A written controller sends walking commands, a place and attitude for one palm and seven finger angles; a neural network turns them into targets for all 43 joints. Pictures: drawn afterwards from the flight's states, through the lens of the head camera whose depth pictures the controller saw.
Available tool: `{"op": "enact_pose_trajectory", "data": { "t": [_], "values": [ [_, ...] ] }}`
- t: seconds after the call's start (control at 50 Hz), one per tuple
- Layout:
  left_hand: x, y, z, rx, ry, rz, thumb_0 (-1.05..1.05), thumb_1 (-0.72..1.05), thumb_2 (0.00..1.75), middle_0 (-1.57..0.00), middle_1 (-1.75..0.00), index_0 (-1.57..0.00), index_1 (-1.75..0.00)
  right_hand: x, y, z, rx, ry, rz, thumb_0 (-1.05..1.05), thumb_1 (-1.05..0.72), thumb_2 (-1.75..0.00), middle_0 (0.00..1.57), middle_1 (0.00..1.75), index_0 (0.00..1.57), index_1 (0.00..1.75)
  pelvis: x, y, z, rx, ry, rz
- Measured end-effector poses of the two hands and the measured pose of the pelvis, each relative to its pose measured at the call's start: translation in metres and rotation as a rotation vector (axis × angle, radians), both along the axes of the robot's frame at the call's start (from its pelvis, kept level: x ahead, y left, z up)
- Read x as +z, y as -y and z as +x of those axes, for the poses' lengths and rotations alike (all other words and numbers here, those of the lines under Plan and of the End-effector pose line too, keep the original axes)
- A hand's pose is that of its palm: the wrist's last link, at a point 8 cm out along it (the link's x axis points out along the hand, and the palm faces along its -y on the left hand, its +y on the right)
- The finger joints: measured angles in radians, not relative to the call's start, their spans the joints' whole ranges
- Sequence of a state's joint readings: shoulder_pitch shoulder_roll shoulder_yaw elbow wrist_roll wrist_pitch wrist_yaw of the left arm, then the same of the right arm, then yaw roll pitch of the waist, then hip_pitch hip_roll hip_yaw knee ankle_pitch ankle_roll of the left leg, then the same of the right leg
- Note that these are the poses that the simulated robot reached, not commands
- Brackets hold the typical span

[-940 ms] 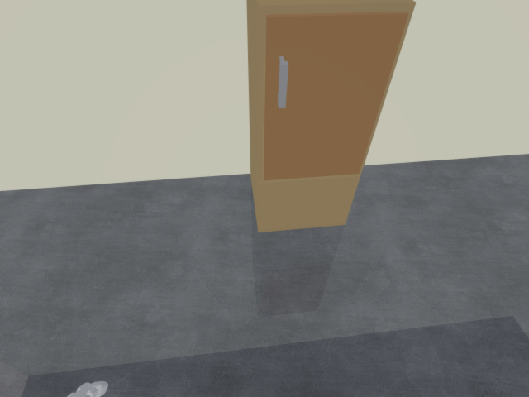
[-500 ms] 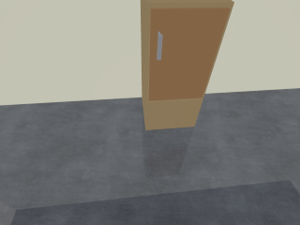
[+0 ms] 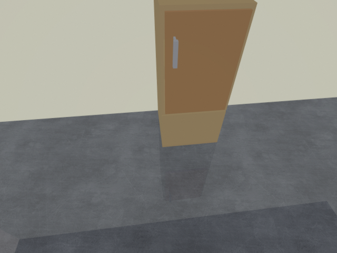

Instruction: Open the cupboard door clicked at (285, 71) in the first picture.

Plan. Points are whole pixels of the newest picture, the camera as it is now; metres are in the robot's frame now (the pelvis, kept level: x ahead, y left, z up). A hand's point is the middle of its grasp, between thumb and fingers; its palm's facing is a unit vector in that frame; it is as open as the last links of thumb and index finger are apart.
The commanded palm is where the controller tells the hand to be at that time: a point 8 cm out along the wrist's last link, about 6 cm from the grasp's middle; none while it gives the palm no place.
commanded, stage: look at it before walking up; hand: left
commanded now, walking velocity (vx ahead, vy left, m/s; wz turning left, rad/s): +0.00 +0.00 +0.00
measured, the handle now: (174, 52) +0.96 +0.03 +0.01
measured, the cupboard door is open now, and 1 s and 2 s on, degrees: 0 0 0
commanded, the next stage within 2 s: walk to a spot facing it in 0.50 s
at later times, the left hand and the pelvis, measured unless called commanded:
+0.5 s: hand out of the picture +0.07 +0.24 -0.16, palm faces -0.01 -0.95 -0.32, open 7.4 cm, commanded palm none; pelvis +0.01 +0.00 +0.00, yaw +0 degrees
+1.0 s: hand out of the picture +0.07 +0.18 -0.18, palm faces -0.13 -0.95 -0.27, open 7.4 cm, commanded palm none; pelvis +0.00 -0.02 -0.02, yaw -11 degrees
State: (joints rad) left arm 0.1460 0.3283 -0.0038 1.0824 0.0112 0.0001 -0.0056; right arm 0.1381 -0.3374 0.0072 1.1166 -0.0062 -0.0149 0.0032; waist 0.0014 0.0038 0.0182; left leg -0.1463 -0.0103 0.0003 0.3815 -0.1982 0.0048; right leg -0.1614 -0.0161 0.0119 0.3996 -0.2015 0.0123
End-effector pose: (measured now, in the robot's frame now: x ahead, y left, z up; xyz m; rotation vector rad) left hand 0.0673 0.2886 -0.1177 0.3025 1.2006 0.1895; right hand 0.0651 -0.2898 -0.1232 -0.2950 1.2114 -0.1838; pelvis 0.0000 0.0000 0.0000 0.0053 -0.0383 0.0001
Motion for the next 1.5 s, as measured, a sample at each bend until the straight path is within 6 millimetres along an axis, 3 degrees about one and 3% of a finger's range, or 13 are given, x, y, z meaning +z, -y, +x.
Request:
{"op": "enact_pose_trajectory", "data": {
  "t": [0.74,0.82,0.92,1.04,1.18,1.36,1.5],
  "values": [
    [-0.004,0.005,0.006,0.011,-0.04,-0.002,0.0,0.91,0.9,-0.2,-0.3,-0.2,-0.3,0.002,0.002,0.025,-0.004,0.025,-0.011,0.01,-0.9,-0.9,0.2,0.3,0.2,0.3,0.0,0.004,0.012,-0.03,-0.015,0.0],
    [-0.013,0.016,0.005,-0.014,-0.068,-0.02,0.0,0.91,0.9,-0.2,-0.3,-0.2,-0.3,-0.005,-0.006,0.016,-0.051,0.044,0.012,0.01,-0.91,-0.9,0.2,0.3,0.2,0.3,-0.005,0.005,0.008,-0.071,-0.017,0.006],
    [-0.025,0.036,0.005,-0.056,-0.09,-0.052,0.0,0.91,0.9,-0.2,-0.3,-0.2,-0.3,-0.02,-0.014,-0.009,-0.116,0.038,0.057,0.01,-0.9,-0.9,0.2,0.3,0.2,0.3,-0.015,0.01,0.001,-0.127,-0.014,0.028],
    [-0.031,0.068,0.004,-0.104,-0.085,-0.052,0.0,0.91,0.9,-0.2,-0.3,-0.2,-0.3,-0.049,-0.004,-0.04,-0.204,0.02,0.111,0.01,-0.9,-0.9,0.2,0.3,0.2,0.3,-0.03,0.028,-0.007,-0.196,-0.002,0.026],
    [-0.015,0.089,-0.008,-0.124,-0.108,-0.066,0.0,0.91,0.9,-0.2,-0.3,-0.2,-0.3,-0.031,0.006,-0.061,-0.265,0.001,0.116,0.01,-0.91,-0.9,0.2,0.3,0.2,0.3,-0.011,0.035,-0.016,-0.25,-0.03,0.037],
    [-0.011,0.083,0.012,-0.211,-0.106,-0.073,0.0,0.91,0.9,-0.2,-0.3,-0.2,-0.3,-0.013,0.009,-0.075,-0.353,0.055,0.059,0.01,-0.91,-0.9,0.2,0.3,0.2,0.3,-0.003,0.021,-0.019,-0.347,-0.062,0.036],
    [-0.021,0.057,0.041,-0.288,-0.076,-0.083,0.0,0.91,0.9,-0.2,-0.3,-0.2,-0.3,0.001,-0.016,-0.079,-0.409,0.12,0.013,0.01,-0.91,-0.9,0.2,0.3,0.2,0.3,-0.007,-0.009,-0.021,-0.432,-0.071,0.017]
  ]
}}
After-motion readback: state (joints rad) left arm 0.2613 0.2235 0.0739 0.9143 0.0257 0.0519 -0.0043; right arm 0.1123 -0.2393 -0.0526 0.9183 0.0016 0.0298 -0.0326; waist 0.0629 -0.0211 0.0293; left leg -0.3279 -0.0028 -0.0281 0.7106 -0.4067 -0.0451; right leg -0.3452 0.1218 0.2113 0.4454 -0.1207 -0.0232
